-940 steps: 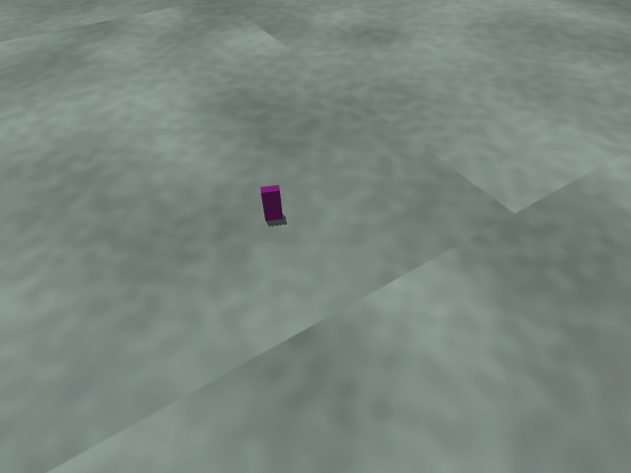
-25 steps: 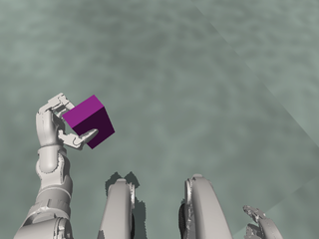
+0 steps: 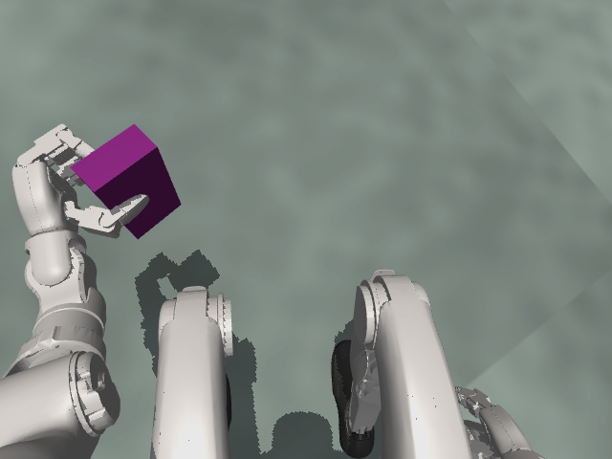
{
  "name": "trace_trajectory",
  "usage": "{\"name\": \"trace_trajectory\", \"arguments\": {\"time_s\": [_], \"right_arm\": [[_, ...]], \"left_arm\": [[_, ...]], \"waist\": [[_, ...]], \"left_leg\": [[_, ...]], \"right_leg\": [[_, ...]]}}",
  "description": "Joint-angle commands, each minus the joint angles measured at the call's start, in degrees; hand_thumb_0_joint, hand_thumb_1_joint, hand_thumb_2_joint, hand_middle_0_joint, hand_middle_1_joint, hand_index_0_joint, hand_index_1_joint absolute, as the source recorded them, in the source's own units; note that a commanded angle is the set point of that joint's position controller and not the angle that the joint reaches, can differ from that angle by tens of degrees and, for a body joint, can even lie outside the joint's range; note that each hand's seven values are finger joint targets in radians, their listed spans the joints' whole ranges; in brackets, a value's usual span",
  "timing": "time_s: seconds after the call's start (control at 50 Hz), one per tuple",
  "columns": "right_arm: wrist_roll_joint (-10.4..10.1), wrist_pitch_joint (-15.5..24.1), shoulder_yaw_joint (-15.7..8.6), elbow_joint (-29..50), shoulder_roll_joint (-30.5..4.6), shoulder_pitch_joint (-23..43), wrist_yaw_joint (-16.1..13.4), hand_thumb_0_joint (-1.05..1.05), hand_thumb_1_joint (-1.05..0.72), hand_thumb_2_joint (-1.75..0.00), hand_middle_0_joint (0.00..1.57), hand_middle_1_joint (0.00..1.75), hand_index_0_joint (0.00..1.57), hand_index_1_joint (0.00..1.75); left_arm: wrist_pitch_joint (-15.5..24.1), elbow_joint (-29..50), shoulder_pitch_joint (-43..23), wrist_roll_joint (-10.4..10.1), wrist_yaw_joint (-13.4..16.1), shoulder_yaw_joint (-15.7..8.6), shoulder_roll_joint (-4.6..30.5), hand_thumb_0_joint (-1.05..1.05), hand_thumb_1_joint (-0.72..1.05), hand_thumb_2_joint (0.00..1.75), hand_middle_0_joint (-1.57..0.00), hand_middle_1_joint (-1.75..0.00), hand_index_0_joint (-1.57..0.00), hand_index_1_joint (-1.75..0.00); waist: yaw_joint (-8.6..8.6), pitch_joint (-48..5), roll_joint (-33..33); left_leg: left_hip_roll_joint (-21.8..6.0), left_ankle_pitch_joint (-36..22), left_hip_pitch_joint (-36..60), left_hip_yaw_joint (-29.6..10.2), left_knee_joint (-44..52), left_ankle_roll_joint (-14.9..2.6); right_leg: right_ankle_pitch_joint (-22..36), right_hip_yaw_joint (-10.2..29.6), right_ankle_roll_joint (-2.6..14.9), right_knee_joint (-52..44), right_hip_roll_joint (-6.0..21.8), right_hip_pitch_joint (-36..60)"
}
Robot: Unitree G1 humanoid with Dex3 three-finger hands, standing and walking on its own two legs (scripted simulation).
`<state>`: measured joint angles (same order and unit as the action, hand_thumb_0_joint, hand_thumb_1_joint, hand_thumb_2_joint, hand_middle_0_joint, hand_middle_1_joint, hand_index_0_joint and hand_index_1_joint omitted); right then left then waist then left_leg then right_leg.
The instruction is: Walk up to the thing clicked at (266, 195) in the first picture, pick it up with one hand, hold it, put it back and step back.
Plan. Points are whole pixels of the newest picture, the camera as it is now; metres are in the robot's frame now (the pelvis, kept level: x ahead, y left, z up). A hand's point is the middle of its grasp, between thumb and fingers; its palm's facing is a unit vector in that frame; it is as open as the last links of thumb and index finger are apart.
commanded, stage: crouch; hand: left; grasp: from the side
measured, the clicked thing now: (136, 189) +0.46 +0.20 -0.07
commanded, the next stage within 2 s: lower in 0.66 s
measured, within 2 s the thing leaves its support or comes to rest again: neither
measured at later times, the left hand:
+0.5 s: hand (118, 193) +0.47 +0.24 -0.13, palm faces +0.24 -0.97 -0.02, open 8.4 cm
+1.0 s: hand (130, 206) +0.47 +0.24 -0.18, palm faces +0.24 -0.97 -0.03, open 8.4 cm
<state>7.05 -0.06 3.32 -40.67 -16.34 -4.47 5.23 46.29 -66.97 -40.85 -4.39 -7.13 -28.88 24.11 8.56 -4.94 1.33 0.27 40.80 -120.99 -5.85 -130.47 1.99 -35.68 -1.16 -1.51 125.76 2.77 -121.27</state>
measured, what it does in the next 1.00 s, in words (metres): lowers itself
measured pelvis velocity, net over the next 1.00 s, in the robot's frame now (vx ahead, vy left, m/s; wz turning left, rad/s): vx -0.01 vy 0.01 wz -0.11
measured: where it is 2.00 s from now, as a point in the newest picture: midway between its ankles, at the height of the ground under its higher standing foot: (284, 433)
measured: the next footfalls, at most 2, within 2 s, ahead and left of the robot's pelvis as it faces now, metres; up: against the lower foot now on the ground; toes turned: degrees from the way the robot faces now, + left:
none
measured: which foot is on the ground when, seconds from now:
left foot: down 0.00-1.00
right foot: down 0.00-1.00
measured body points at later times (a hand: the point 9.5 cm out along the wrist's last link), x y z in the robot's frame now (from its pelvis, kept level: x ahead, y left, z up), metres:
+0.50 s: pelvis -0.01 +0.01 -0.06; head +0.22 +0.08 +0.33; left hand +0.45 +0.29 -0.12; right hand +0.07 -0.27 -0.16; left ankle +0.08 +0.13 -0.34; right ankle +0.11 -0.13 -0.34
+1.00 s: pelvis -0.01 +0.01 -0.07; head +0.24 +0.10 +0.29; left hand +0.45 +0.29 -0.18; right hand +0.09 -0.27 -0.16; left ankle +0.08 +0.13 -0.34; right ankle +0.11 -0.13 -0.34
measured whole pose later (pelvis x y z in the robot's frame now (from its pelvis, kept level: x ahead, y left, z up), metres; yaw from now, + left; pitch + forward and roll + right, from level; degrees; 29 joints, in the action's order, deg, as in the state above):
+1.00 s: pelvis -0.01 +0.01 -0.07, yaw -6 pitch +23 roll -11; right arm 13.0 -3.0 14.4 -37.1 -20.2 1.2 8.5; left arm 51.0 -71.3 -40.9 -2.9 -3.5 -31.4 35.5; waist 13.5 8.1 5.8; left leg 1.1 41.0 -129.6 -12.5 -146.4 1.2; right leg -33.4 -5.7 -3.6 135.5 1.0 -126.1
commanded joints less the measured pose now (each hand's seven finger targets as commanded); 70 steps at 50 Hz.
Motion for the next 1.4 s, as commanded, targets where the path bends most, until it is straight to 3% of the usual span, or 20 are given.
{"name": "trace_trajectory", "arguments": {"time_s": [0.0,0.08,0.12,0.22,0.28,0.34,0.38,0.44,0.54,0.58,0.68,0.74,0.82,0.88,0.96,1.1,1.16,1.18,1.2,1.38], "right_arm": [[0.3,0.5,-3.2,3.0,-12.9,-7.6,-0.5,0.0,-0.92,-0.91,0.2,0.3,0.2,0.3],[0.9,0.0,-2.0,2.3,-13.8,-7.4,-0.2,0.0,-0.91,-0.9,0.2,0.3,0.2,0.3],[1.2,-0.1,-1.4,2.6,-13.9,-6.8,-0.1,0.0,-0.91,-0.9,0.2,0.3,0.2,0.3],[2.0,-0.6,-0.4,2.4,-15.0,-6.9,0.4,0.0,-0.9,-0.9,0.2,0.3,0.2,0.3],[2.2,-0.8,0.1,2.6,-15.5,-6.6,0.6,0.0,-0.9,-0.9,0.2,0.3,0.2,0.3],[2.7,-1.0,0.7,2.6,-16.5,-6.4,0.9,0.0,-0.9,-0.9,0.2,0.3,0.2,0.3],[3.0,-1.2,0.9,2.5,-17.1,-6.6,1.0,0.0,-0.9,-0.9,0.2,0.3,0.2,0.3],[3.4,-1.6,1.4,2.9,-17.7,-6.6,1.3,0.0,-0.9,-0.9,0.2,0.3,0.2,0.3],[3.9,-1.9,2.1,2.8,-18.2,-6.0,1.6,0.0,-0.91,-0.9,0.2,0.3,0.2,0.3],[4.1,-2.1,2.4,3.3,-18.5,-6.2,1.8,0.0,-0.91,-0.9,0.2,0.3,0.2,0.3],[4.5,-2.5,3.2,3.0,-18.6,-6.0,1.9,0.0,-0.91,-0.91,0.2,0.3,0.2,0.3],[4.7,-2.7,3.5,2.9,-18.8,-5.4,2.0,0.0,-0.91,-0.91,0.2,0.3,0.2,0.3],[5.2,-2.9,4.6,3.4,-19.3,-4.3,2.2,0.0,-0.92,-0.91,0.2,0.3,0.2,0.3],[5.6,-2.9,5.5,4.2,-20.1,-3.2,2.3,0.0,-0.91,-0.9,0.2,0.3,0.2,0.3],[6.5,-2.8,6.9,5.0,-20.8,-1.1,2.6,0.0,-0.91,-0.9,0.2,0.3,0.2,0.3],[8.1,-3.0,9.2,5.3,-21.9,0.6,2.6,0.0,-0.91,-0.9,0.2,0.3,0.2,0.3],[8.7,-3.2,10.0,5.7,-22.9,1.0,2.7,0.0,-0.91,-0.9,0.2,0.3,0.2,0.3],[8.8,-3.2,10.1,5.6,-23.0,1.4,2.7,0.0,-0.91,-0.9,0.2,0.3,0.2,0.3],[9.1,-3.4,10.5,5.9,-23.3,1.3,2.7,0.0,-0.91,-0.9,0.2,0.3,0.2,0.3],[10.1,-3.5,12.8,6.4,-23.8,3.2,2.5,0.0,-0.91,-0.9,0.2,0.3,0.2,0.3]], "left_arm": [[3.9,10.8,-18.1,-0.4,-0.1,-1.6,13.7,0.0,0.04,1.24,-1.35,-1.45,-1.36,-1.45],[3.7,8.1,-18.8,0.0,0.0,-1.5,13.8,0.0,0.06,1.24,-1.33,-1.44,-1.35,-1.44],[4.2,10.2,-20.2,-0.3,0.6,-2.8,16.5,0.0,0.05,1.23,-1.34,-1.44,-1.36,-1.44],[4.3,9.5,-20.3,0.7,0.9,-1.6,16.8,0.0,0.08,1.24,-1.33,-1.44,-1.35,-1.44],[4.2,8.3,-18.6,0.8,1.6,-3.1,18.4,0.0,0.1,1.26,-1.34,-1.45,-1.36,-1.45],[4.6,9.3,-18.8,0.7,1.3,-2.0,17.4,0.0,0.13,1.28,-1.35,-1.47,-1.37,-1.47],[4.7,10.3,-18.5,1.3,1.6,-2.9,19.3,0.0,0.17,1.29,-1.35,-1.47,-1.37,-1.47],[5.0,10.6,-17.6,0.8,1.7,-3.0,18.4,0.0,0.17,1.3,-1.34,-1.47,-1.36,-1.47],[5.7,10.5,-16.5,0.6,2.1,-2.6,18.0,0.0,0.19,1.31,-1.36,-1.48,-1.38,-1.48],[5.9,10.4,-15.3,0.5,2.5,-3.9,19.5,0.0,0.19,1.31,-1.37,-1.49,-1.39,-1.49],[6.5,11.2,-14.9,0.0,2.4,-3.9,20.4,0.0,0.19,1.32,-1.36,-1.49,-1.38,-1.49],[6.5,10.3,-13.9,0.4,2.4,-3.7,21.2,0.0,0.17,1.32,-1.36,-1.49,-1.38,-1.49],[6.6,5.7,-12.2,0.5,3.1,-2.8,19.5,0.0,0.11,1.3,-1.38,-1.52,-1.4,-1.51],[7.8,5.3,-14.3,0.4,3.3,-2.6,20.6,0.0,0.14,1.3,-1.37,-1.52,-1.39,-1.51],[9.9,4.4,-15.1,1.1,3.6,-3.4,23.8,0.0,0.14,1.26,-1.36,-1.49,-1.39,-1.48],[12.4,2.3,-14.9,1.2,4.4,-4.6,27.1,0.0,0.11,1.25,-1.34,-1.46,-1.36,-1.46],[13.1,0.2,-13.4,1.2,4.9,-4.7,26.4,0.0,0.15,1.27,-1.33,-1.47,-1.35,-1.46],[13.4,1.0,-14.8,1.5,5.1,-5.2,28.6,0.0,0.12,1.26,-1.32,-1.46,-1.34,-1.45],[13.7,0.0,-14.7,1.6,5.1,-4.5,27.4,0.0,0.12,1.28,-1.32,-1.47,-1.35,-1.47],[15.2,-3.7,-13.3,1.0,6.1,-5.1,29.8,0.0,0.15,1.29,-1.32,-1.48,-1.35,-1.47]], "waist": [[0.41,-38.1,-10.3],[2.33,-32.5,-9.5],[1.79,-32.9,-9.6],[2.99,-31.8,-11.8],[2.63,-30.6,-11.4],[3.76,-29.0,-14.1],[3.3,-29.7,-15.3],[3.82,-30.2,-16.2],[4.73,-28.1,-15.4],[4.46,-29.7,-15.1],[5.04,-30.8,-14.3],[5.01,-29.0,-14.7],[6.68,-25.9,-13.0],[7.91,-23.8,-12.3],[7.67,-23.1,-15.5],[8.59,-23.0,-17.7],[9.55,-21.0,-18.3],[9.25,-20.8,-18.9],[10.2,-20.7,-19.1],[11.12,-18.5,-17.1]], "left_leg": [[0.7,-6.9,20.2,4.1,15.1,-2.38],[0.6,-4.4,16.2,3.2,13.0,-2.56],[0.7,-2.7,13.9,3.5,11.6,-2.82],[0.5,-2.3,13.7,2.6,10.1,-2.5],[0.5,-1.7,11.9,2.4,9.1,-2.66],[0.3,-2.5,14.0,1.0,9.2,-2.13],[0.1,-4.0,15.2,0.5,8.9,-1.84],[0.1,-7.0,16.4,0.0,7.9,-1.52],[-0.1,-6.6,15.1,-0.9,6.8,-1.64],[0.0,-7.7,15.3,-0.9,6.1,-1.67],[0.0,-10.6,13.3,-0.3,3.8,-1.99],[-0.2,-10.0,12.5,-0.4,3.7,-2.0],[-0.3,-8.9,11.4,-1.2,2.9,-1.98],[-0.5,-6.9,11.1,-2.0,2.3,-2.24],[-0.9,-5.9,13.3,-3.2,3.2,-1.49],[-1.2,-9.1,14.7,-3.7,1.4,-1.18],[-1.5,-10.5,16.3,-4.9,1.9,-0.66],[-1.6,-9.6,15.9,-4.7,1.6,-0.77],[-1.8,-10.6,17.2,-5.3,1.8,-0.51],[-2.0,-9.5,14.4,-5.8,-0.1,-1.05]], "right_leg": [[5.9,-4.5,2.84,-10.0,-2.2,22.0],[4.4,-5.6,2.65,-8.4,-2.3,18.5],[3.0,-5.5,2.43,-8.1,-2.6,19.7],[3.1,-6.6,2.57,-6.0,-2.8,17.4],[2.6,-6.9,2.49,-5.3,-3.1,17.2],[3.8,-7.9,2.78,-3.8,-2.9,14.3],[5.2,-8.0,2.94,-2.7,-2.9,14.4],[7.8,-8.4,2.99,-1.7,-2.8,14.5],[7.8,-8.9,2.86,-1.0,-2.8,13.9],[8.6,-9.1,2.74,-1.0,-2.9,15.5],[11.4,-8.6,2.35,-0.9,-3.3,19.7],[10.7,-8.8,2.48,-0.6,-3.5,18.9],[10.0,-9.6,2.4,-0.5,-3.8,17.7],[8.7,-10.2,2.31,-0.6,-3.8,16.4],[7.4,-11.5,2.5,0.8,-3.9,15.2],[10.5,-12.0,2.51,1.7,-4.4,17.3],[11.7,-12.9,2.46,2.2,-4.1,16.7],[10.9,-12.8,2.53,2.1,-4.3,16.4],[11.9,-13.3,2.38,2.3,-4.1,16.6],[11.8,-13.8,1.96,1.9,-4.8,18.8]]}}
